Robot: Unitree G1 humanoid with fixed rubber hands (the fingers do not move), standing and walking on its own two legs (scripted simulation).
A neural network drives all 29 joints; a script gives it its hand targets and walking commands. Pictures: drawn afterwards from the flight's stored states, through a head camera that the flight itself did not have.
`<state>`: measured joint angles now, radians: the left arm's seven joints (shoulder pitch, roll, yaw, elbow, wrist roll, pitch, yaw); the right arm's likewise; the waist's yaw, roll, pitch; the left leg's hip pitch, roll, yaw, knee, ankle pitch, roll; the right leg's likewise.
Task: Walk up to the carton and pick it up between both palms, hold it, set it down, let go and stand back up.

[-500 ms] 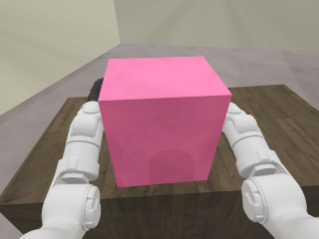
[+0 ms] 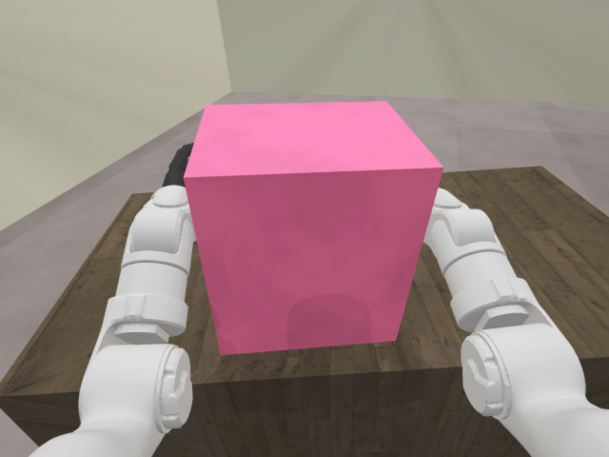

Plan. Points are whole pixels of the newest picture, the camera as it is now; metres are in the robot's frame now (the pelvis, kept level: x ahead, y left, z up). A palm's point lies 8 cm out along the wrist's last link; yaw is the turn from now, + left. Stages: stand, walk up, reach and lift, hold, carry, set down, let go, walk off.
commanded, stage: hold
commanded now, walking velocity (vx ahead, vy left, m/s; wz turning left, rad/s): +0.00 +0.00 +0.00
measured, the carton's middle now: (304, 227) +0.36 +0.02 +0.20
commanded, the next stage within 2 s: none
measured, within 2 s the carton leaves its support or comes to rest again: neither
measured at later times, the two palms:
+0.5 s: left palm (170, 190) +0.37 +0.18 +0.26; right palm (425, 185) +0.38 -0.14 +0.24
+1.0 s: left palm (171, 186) +0.36 +0.18 +0.27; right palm (428, 184) +0.38 -0.15 +0.24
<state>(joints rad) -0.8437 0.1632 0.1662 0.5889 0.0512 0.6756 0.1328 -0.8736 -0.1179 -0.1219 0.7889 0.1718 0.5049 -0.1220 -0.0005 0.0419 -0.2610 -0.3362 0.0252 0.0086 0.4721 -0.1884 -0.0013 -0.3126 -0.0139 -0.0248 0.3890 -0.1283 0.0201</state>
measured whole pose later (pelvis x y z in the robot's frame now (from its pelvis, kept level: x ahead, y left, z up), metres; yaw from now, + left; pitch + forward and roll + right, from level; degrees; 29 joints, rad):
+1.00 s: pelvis -0.01 +0.00 +0.00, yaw +0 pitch +2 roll -1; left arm -0.88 0.18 0.17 0.57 0.05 0.75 0.12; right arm -0.93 -0.13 -0.12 0.77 0.19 0.60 -0.14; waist 0.00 0.05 -0.27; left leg -0.33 0.03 0.01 0.47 -0.18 0.00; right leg -0.30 -0.01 -0.02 0.39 -0.12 0.02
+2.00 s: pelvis -0.01 +0.00 +0.00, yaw +0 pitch +2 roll -1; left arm -0.89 0.18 0.19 0.57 0.05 0.75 0.11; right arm -0.94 -0.13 -0.12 0.77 0.19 0.60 -0.15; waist 0.00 0.03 -0.26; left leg -0.33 0.02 0.00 0.47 -0.18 0.00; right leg -0.30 -0.01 -0.02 0.39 -0.12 0.02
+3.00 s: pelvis -0.01 +0.00 +0.00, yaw +0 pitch +2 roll -1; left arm -0.89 0.18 0.19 0.56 0.05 0.75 0.11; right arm -0.94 -0.13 -0.12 0.77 0.19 0.61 -0.15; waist 0.00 0.06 -0.26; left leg -0.33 0.02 0.00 0.47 -0.18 0.00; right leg -0.30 -0.01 -0.02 0.39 -0.12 0.02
